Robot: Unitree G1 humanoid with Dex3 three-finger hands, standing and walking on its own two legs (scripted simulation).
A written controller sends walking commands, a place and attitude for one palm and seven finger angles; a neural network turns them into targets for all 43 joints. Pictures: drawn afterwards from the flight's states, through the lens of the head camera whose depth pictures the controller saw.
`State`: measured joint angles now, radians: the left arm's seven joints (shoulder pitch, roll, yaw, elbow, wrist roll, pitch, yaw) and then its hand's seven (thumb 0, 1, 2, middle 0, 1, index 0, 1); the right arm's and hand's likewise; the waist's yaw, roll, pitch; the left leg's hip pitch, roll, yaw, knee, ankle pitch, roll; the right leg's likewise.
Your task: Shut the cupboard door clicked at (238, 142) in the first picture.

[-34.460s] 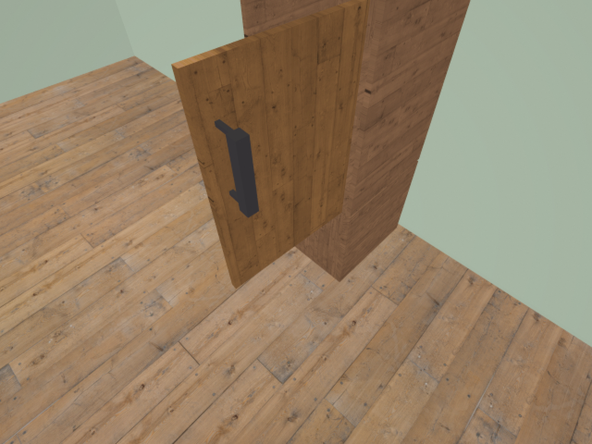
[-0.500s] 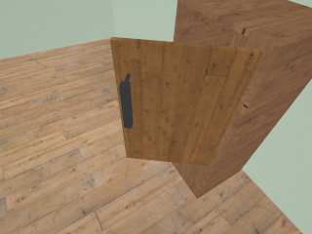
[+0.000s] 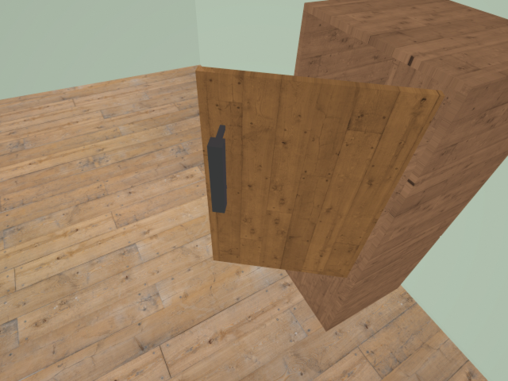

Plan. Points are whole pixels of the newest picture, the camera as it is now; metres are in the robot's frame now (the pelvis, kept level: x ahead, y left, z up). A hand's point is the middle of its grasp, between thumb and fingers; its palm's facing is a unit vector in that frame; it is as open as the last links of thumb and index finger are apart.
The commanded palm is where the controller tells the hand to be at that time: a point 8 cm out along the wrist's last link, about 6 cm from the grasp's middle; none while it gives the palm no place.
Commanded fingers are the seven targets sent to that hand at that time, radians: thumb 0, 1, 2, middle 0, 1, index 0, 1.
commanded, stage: look again from close up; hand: left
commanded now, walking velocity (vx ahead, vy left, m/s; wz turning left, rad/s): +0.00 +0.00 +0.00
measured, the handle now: (220, 170) +0.49 +0.11 +0.06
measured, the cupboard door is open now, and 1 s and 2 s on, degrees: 55 55 55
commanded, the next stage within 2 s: shuffle to correct the standing spot in 0.28 s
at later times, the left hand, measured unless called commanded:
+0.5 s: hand out of the picture +0.01 +0.14 -0.18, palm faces +0.02 -0.99 -0.15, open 7.3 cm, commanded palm none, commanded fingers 0.00 0.90 0.90 -0.20 -0.30 -0.20 -0.30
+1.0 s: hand out of the picture +0.02 +0.11 -0.18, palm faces +0.02 -0.99 -0.15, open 7.3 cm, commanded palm none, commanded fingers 0.00 0.90 0.90 -0.20 -0.30 -0.20 -0.30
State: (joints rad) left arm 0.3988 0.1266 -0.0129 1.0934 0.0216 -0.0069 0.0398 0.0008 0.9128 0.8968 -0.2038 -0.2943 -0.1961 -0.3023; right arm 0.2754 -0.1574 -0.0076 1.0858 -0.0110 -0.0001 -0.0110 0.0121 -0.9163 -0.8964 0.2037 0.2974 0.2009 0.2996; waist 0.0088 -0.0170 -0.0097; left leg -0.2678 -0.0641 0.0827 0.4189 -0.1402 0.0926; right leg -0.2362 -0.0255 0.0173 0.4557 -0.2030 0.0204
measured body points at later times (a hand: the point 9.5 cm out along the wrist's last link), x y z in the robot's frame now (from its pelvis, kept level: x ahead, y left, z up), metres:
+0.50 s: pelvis +0.02 -0.02 +0.00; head +0.02 +0.00 +0.45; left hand +0.01 +0.19 -0.16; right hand +0.01 -0.23 -0.15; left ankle +0.06 +0.05 -0.74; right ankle +0.03 -0.14 -0.74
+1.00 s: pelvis +0.03 -0.04 +0.00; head +0.04 -0.03 +0.45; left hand +0.02 +0.17 -0.16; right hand +0.04 -0.26 -0.15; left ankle +0.06 +0.05 -0.74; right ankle +0.03 -0.15 -0.74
